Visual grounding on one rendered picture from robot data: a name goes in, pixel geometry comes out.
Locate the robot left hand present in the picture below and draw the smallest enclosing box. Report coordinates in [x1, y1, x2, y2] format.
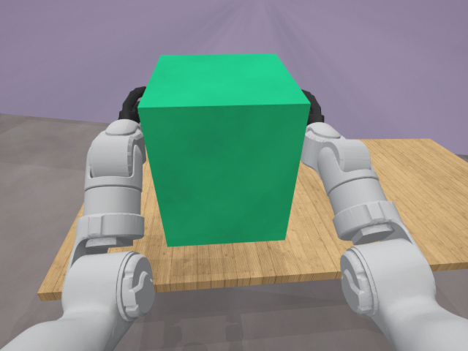
[118, 86, 146, 124]

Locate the robot right forearm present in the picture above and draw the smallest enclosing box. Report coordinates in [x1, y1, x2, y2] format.
[301, 122, 436, 297]

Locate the robot right hand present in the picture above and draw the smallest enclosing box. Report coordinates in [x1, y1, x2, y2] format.
[301, 89, 324, 126]

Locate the table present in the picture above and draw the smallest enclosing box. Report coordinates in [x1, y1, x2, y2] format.
[37, 139, 468, 301]

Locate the robot left upper arm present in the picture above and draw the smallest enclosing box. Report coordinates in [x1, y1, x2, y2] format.
[0, 251, 155, 351]

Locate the robot right upper arm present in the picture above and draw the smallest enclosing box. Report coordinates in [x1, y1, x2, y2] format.
[340, 238, 468, 351]

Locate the carton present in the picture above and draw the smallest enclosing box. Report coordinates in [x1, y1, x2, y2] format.
[137, 54, 311, 247]

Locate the robot left forearm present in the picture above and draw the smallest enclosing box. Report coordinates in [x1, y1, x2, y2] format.
[61, 119, 146, 310]

